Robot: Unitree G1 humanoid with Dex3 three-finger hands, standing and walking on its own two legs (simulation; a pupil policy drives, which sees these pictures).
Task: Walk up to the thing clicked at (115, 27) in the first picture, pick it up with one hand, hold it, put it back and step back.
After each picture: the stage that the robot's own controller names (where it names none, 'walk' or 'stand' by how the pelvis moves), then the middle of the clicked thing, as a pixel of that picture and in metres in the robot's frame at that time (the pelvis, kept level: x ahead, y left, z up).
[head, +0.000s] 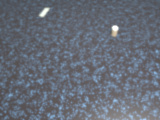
stand; (114, 31) +1.68 -0.41 -0.72
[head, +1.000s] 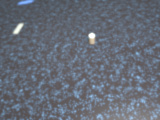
walk; (92, 38) +1.57 +0.02 -0.69
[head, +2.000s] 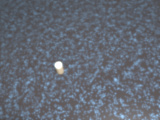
walk; (59, 68) +1.01 +0.35 -0.72
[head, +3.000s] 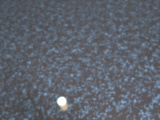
walk; (62, 104) +0.65 +0.28 -0.71
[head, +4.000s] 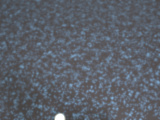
stand; out of the picture +0.45 +0.21 -0.70
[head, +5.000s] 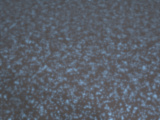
stand; out of the picture +0.37 +0.21 -0.72
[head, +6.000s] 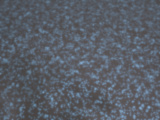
stand; out of the picture +0.35 +0.17 -0.71
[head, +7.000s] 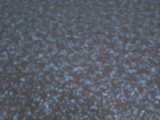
stand; out of the picture +0.35 +0.17 -0.72
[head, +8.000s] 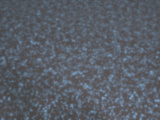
stand; out of the picture +0.33 +0.18 -0.73
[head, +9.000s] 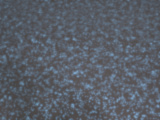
stand; out of the picture +0.32 +0.17 -0.73
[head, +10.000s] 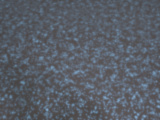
stand; out of the picture +0.32 +0.17 -0.73
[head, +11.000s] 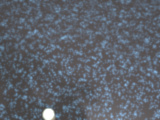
go down; (49, 115) +0.35 +0.18 -0.62
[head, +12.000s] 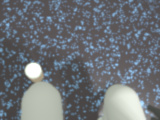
go down; (35, 73) +0.41 +0.24 -0.32
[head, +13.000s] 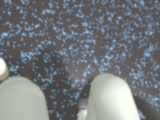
close in; out of the picture +0.38 +0.28 -0.25
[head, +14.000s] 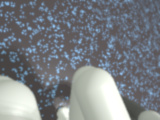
close; out of the picture +0.36 +0.29 -0.21
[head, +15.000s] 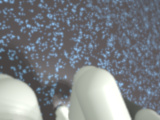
lift; out of the picture +0.36 +0.30 -0.21
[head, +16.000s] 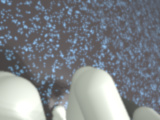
lift; out of the picture +0.34 +0.29 -0.22
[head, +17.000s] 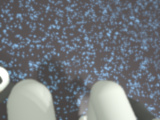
lift; out of the picture +0.31 +0.28 -0.12
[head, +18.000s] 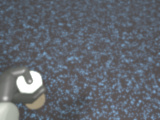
lift; (32, 91) +0.33 +0.18 +0.03
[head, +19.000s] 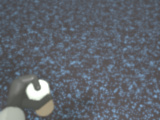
hold; (41, 98) +0.31 +0.16 +0.00
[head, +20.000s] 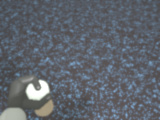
hold; (41, 99) +0.31 +0.17 -0.01
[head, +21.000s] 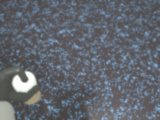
crouch; (28, 88) +0.35 +0.20 -0.07
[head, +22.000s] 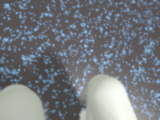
lower; out of the picture +0.42 +0.28 -0.14
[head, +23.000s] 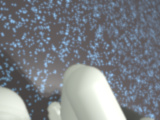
lower; out of the picture +0.40 +0.32 -0.22
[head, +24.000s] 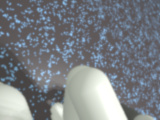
lower; out of the picture +0.39 +0.32 -0.22
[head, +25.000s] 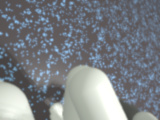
lower; out of the picture +0.39 +0.32 -0.22
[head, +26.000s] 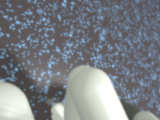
lower; out of the picture +0.38 +0.32 -0.22
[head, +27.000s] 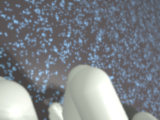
open; out of the picture +0.36 +0.30 -0.22
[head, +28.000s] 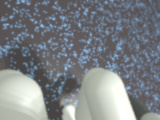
stand; out of the picture +0.37 +0.29 -0.23
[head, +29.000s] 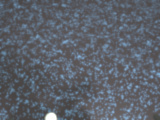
stand; out of the picture +0.35 +0.19 -0.59
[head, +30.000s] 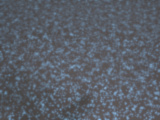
stand; out of the picture +0.36 +0.19 -0.67
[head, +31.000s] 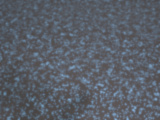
stand; out of the picture +0.34 +0.18 -0.67
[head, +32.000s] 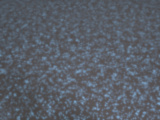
stand; out of the picture +0.38 +0.17 -0.72
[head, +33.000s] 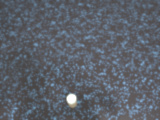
walk; (72, 101) +0.50 +0.12 -0.69
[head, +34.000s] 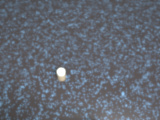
walk; (61, 74) +0.77 +0.15 -0.71
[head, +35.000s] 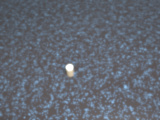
stand; (70, 70) +1.02 +0.19 -0.70
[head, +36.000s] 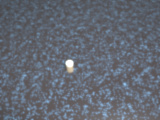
stand; (69, 66) +1.02 +0.16 -0.72
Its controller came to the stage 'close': yes
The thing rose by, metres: 0.70
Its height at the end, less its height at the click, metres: +0.00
